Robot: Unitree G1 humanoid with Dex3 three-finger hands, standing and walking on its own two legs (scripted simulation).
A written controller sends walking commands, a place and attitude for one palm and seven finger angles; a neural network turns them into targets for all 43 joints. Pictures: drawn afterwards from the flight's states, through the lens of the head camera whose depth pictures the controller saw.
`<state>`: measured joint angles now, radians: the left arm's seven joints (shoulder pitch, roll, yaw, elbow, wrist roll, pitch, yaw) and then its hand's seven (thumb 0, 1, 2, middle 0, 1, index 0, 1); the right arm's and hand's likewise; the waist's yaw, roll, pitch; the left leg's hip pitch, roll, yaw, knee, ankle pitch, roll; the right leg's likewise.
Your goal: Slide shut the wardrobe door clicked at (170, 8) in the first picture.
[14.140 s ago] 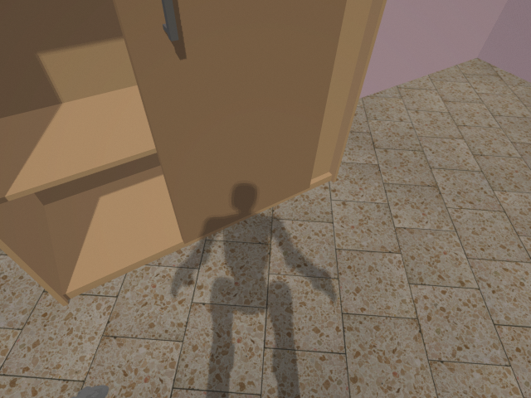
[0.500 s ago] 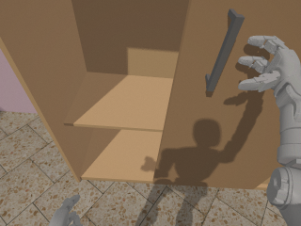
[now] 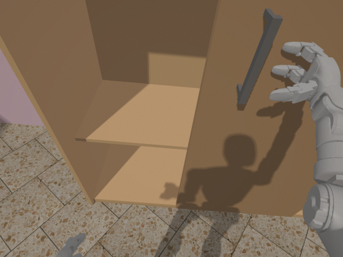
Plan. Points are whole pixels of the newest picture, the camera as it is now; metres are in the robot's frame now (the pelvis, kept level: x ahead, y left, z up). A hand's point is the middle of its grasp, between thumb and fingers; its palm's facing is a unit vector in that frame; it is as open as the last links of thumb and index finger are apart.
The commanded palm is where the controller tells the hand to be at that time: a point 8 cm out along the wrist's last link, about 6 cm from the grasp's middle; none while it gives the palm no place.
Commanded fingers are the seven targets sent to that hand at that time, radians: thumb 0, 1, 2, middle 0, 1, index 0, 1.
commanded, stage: move the hooked fingers beside the handle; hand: right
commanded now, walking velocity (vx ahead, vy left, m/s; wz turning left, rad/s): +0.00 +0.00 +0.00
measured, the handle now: (253, 61) +0.49 -0.12 +0.25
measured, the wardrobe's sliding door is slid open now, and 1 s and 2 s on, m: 0.49 0.49 0.49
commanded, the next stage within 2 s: feel for the door with the fingertips in 0.42 s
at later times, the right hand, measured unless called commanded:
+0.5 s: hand (282, 77) +0.45 -0.18 +0.24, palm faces +0.00 +1.00 -0.02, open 14.0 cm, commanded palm +0.42 -0.23 +0.24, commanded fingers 0.00 0.50 -0.30 0.30 1.20 0.30 1.20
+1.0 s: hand (262, 75) +0.44 -0.13 +0.24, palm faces -0.01 +1.00 +0.00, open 14.0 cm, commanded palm +0.42 -0.20 +0.24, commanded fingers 0.00 0.50 -0.30 0.30 1.20 0.30 1.20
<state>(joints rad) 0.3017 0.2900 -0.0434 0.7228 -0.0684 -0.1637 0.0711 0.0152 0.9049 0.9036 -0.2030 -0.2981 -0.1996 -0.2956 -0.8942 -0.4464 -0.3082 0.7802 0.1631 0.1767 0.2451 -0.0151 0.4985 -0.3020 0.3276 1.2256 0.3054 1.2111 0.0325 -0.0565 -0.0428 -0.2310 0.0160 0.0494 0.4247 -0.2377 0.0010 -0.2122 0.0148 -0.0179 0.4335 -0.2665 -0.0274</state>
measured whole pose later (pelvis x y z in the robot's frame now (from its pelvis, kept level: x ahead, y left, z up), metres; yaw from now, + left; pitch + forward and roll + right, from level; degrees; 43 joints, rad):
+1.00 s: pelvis +0.00 +0.01 +0.00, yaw +1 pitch +1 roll +0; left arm 0.24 0.26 -0.06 0.70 -0.06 -0.12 0.07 0.01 0.90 0.90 -0.20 -0.30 -0.20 -0.30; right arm -0.85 -0.32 -0.27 0.67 0.16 0.22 0.15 -0.02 0.50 -0.30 0.32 1.21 0.30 1.20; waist 0.03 -0.06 -0.04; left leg -0.21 0.01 0.04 0.44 -0.25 0.01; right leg -0.18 0.01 -0.02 0.43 -0.27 -0.02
